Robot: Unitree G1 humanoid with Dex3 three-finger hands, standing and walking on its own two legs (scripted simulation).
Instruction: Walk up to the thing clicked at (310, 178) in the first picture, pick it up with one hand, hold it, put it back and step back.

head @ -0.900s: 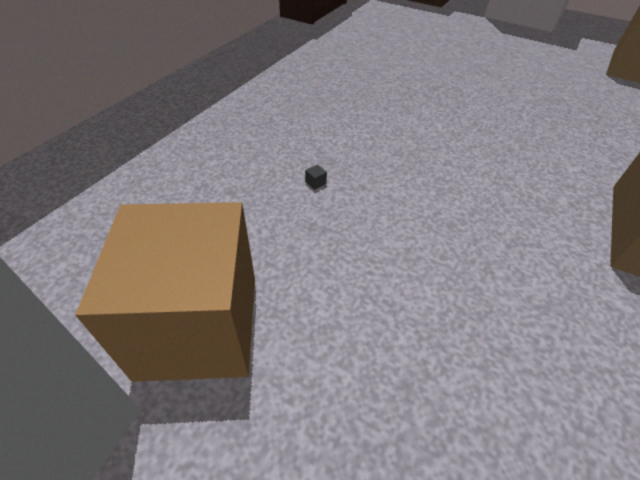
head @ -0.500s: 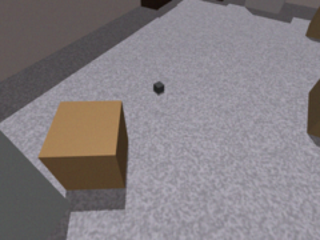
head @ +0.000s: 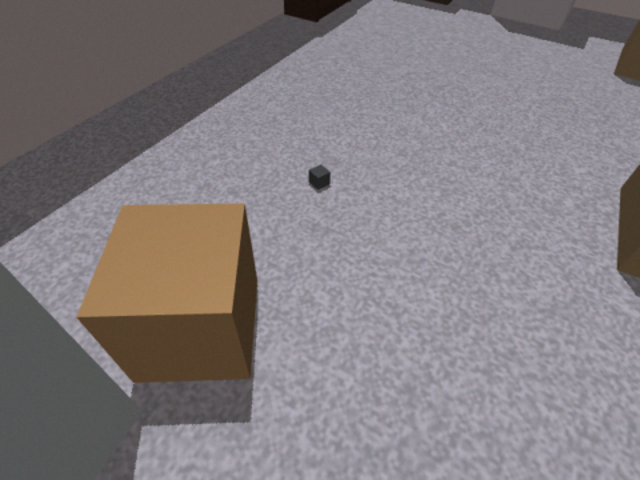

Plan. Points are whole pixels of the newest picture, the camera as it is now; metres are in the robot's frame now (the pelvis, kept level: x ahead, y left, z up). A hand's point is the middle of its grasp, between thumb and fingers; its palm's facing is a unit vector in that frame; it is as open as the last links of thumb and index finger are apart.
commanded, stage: stand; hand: left
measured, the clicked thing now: (319, 177) +1.51 +0.01 -0.75
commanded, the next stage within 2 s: walk up in 0.22 s
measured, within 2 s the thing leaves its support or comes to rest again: neither
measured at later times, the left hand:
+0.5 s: hand out of the picture +0.14 +0.24 -0.14, palm faces -0.13 -0.91 -0.40, open 7.4 cm
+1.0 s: hand (203, 370) +0.32 +0.20 -0.18, palm faces -0.16 -0.93 -0.34, open 7.4 cm
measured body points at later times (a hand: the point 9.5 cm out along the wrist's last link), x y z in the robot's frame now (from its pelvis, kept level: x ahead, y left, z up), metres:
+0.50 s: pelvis +0.05 -0.05 -0.01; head +0.06 -0.06 +0.44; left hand +0.15 +0.29 -0.11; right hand +0.06 -0.39 -0.14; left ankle +0.00 +0.12 -0.75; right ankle +0.11 -0.19 -0.74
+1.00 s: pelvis +0.26 -0.07 -0.03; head +0.28 -0.05 +0.42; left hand +0.33 +0.25 -0.16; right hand +0.33 -0.40 -0.11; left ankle +0.35 +0.04 -0.75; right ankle +0.14 -0.19 -0.71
